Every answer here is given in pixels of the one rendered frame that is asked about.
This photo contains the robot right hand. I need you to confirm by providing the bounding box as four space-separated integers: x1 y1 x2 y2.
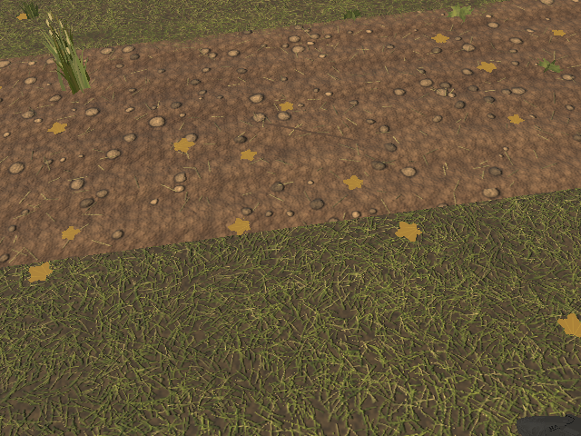
517 414 581 436

